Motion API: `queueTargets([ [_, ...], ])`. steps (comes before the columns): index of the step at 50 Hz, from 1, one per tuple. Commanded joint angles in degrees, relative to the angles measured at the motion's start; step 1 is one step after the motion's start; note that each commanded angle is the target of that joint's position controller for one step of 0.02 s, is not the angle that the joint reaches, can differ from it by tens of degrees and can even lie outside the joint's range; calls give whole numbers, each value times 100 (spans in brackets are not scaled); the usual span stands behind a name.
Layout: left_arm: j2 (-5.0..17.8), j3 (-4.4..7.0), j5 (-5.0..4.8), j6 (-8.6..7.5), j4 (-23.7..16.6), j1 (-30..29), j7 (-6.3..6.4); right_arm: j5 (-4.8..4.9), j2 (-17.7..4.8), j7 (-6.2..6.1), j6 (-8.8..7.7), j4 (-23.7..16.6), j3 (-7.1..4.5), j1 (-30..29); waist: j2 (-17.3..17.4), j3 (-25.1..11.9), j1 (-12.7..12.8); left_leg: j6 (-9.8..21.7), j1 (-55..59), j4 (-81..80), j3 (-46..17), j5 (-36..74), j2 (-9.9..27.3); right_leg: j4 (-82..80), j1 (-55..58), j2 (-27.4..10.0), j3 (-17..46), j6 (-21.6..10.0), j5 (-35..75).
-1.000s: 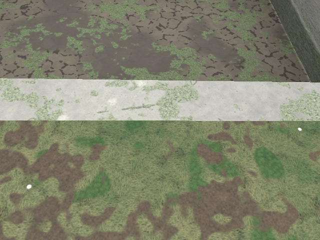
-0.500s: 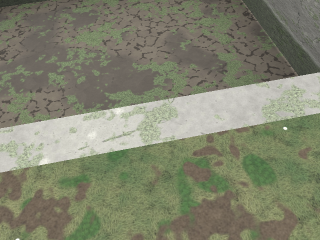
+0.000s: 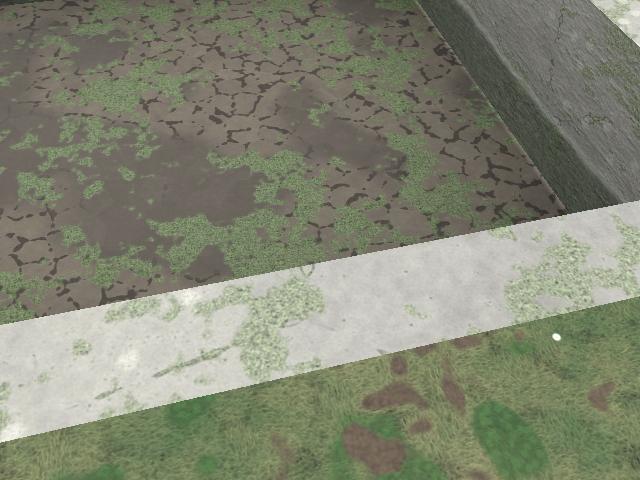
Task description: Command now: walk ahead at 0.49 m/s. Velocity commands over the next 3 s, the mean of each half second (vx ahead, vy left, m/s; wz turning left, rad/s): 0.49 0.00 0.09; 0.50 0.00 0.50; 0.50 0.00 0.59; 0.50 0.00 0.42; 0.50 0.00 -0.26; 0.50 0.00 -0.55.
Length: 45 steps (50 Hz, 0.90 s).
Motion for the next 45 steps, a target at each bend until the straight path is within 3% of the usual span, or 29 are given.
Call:
queueTargets([
  [1,248,43,32,-89,-344,-135,-14,46,-920,-78,-103,-397,-188,-406,569,190,147,924,-349,-1094,-846,778,1382,-1014,43,-87,-17,110,1017],
  [4,105,-23,-19,-175,-483,-789,-110,103,-1074,-108,-41,-266,-208,-18,511,264,-152,807,-127,-1042,-626,793,1367,-2056,340,149,-249,109,1644],
  [8,242,7,-59,-219,-678,-1199,-242,152,-1163,-128,114,-76,-244,309,558,345,-216,707,772,-667,-778,995,1768,-2663,160,257,-144,-105,1314],
  [10,370,53,-47,-226,-675,-1036,-280,154,-1225,-154,192,-37,-276,286,649,221,-42,591,1133,-302,-819,1626,1895,-2796,408,356,-182,-270,829],
  [11,484,110,-35,-228,-601,-705,-277,149,-1268,-164,224,-48,-288,196,717,7,176,513,1211,134,-746,2477,1835,-2866,896,506,-311,-378,632],
  [12,676,231,-19,-224,-377,57,-248,129,-1202,-171,266,-63,-259,101,647,-476,598,375,1066,1095,-520,3260,1572,-3003,1940,700,-503,-541,668],
  [13,992,356,3,-195,-147,1029,-195,30,-919,-169,270,-162,-138,166,404,-1293,982,184,241,2518,-292,2661,1269,-2733,3593,243,-68,-802,813],
  [14,1693,512,87,-164,-35,1557,-173,14,-246,-118,155,-316,63,869,-1036,-2105,707,-267,-2105,4844,-90,47,261,-3057,5781,-1268,2654,-1762,-71],
  [15,1171,392,27,-163,-14,1711,-201,112,-464,-77,30,-175,40,783,-1153,-2475,867,-246,-2953,5658,-976,-2308,54,-3892,6060,-1558,4033,-1933,-828],
  [16,838,275,31,-177,-61,1270,-191,296,-949,-41,-30,-301,-98,268,-683,-1510,876,-147,-3457,6007,-1096,-2071,381,-3974,5377,-1421,3162,-1612,-1031],
  [17,661,217,42,-172,-131,822,-185,327,-953,-55,-43,-420,-104,-143,-341,-938,741,-121,-3445,5827,-924,-1563,690,-4050,4581,-1180,2297,-1418,-608],
  [18,490,170,49,-184,-123,502,-195,240,-896,-73,-21,-455,-117,-327,-115,-519,588,-150,-3303,5428,-879,-1152,884,-4249,3877,-945,1708,-1310,-202],
  [19,381,149,75,-235,-117,310,-187,196,-854,-91,54,-402,-159,-227,-204,-349,418,-185,-2962,5142,-925,-842,1051,-4444,3415,-780,1247,-1202,104],
  [21,343,169,97,-308,-12,236,-184,205,-594,-101,199,-312,-130,23,-232,-254,260,-304,-2611,5023,-910,-554,1081,-4751,2943,-682,754,-1248,487],
  [23,414,204,100,-344,115,267,-139,212,-452,-147,277,-393,-115,-146,-91,-17,220,-388,-2920,4751,-999,-253,1093,-4939,2823,-716,351,-1277,872],
  [25,443,217,133,-359,246,358,-93,157,-428,-165,306,-457,-130,-307,-25,33,250,-435,-3219,4202,-1107,351,1059,-4902,3007,-668,-64,-1239,1357],
  [28,453,214,112,-318,308,289,-22,98,-281,-64,221,-561,-110,-654,-72,88,339,-383,-2903,3059,-719,1562,967,-4772,2955,-403,-859,-984,1796],
  [31,504,219,98,-223,477,577,73,29,-98,3,277,-825,-40,-1181,-24,332,537,-277,-2812,2444,-327,1790,847,-4527,3118,-556,-1122,-937,2336],
  [32,529,222,96,-142,535,629,101,6,-85,9,305,-868,-24,-1248,13,404,549,-222,-2837,2331,-219,1598,800,-4303,3262,-623,-1174,-938,2622],
  [35,792,318,-81,8,547,642,169,35,-178,41,400,-1118,-79,-1317,-130,278,458,-2,-2696,2210,103,595,594,-3631,3775,-877,-1259,-902,3817],
  [37,955,356,-160,103,494,417,223,24,-473,40,446,-1082,-244,-655,-246,-173,36,231,-1754,2192,382,-14,248,-2569,3860,-831,-1357,-754,5072],
  [38,921,325,-201,130,452,200,229,41,-750,-1,437,-903,-405,182,-84,-624,-441,438,-545,1772,410,443,32,-1429,3477,-589,-1485,-559,4802],
  [39,778,259,-122,114,419,296,231,107,-1240,-136,525,-789,-554,1035,597,-1043,-761,902,847,1352,-916,1473,724,736,2374,-36,-1558,-218,2866],
  [40,15,36,140,-44,201,1062,101,186,-1650,-156,533,-930,-535,665,2073,-1758,147,2067,2547,1024,-3834,1850,2028,2936,222,1124,-668,152,-2592],
  [41,478,117,-90,-210,159,804,-6,136,-1260,-41,517,-995,-453,861,1401,-2434,-332,2246,2546,185,-4622,132,2372,3127,-305,1005,525,37,-2406],
  [42,635,176,-304,-241,106,350,-29,115,-905,-26,514,-945,-383,727,950,-1420,-310,1911,1931,27,-4002,-835,2162,2810,-729,750,379,-92,-2184],
  [43,574,167,-245,-249,34,58,20,95,-660,-35,506,-954,-307,421,401,-570,-101,1633,991,-49,-3448,-1224,1896,2293,-827,506,259,-153,-1860],
  [44,576,187,-70,-212,26,-98,89,31,-406,-67,463,-1095,-215,30,290,-338,81,1411,301,-94,-3080,-1258,1621,1760,-503,306,293,-168,-1422],
  [45,556,205,-18,-147,18,-6,98,-56,-415,-115,431,-1238,-202,-199,435,-204,284,1368,-235,-164,-2874,-1060,1377,1491,-118,245,333,-125,-1088],
])
Next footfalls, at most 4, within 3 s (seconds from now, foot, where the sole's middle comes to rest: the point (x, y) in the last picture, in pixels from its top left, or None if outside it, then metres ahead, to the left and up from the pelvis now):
0.26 right None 0.34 -0.16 -0.78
0.78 left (271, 433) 0.59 0.09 -0.78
1.26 right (312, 329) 0.85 0.00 -0.78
1.78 left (209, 373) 0.74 0.23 -0.78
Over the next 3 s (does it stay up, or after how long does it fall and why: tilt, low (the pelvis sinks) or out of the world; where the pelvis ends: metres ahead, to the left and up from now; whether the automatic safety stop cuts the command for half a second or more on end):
stays up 0.70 0.23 -0.02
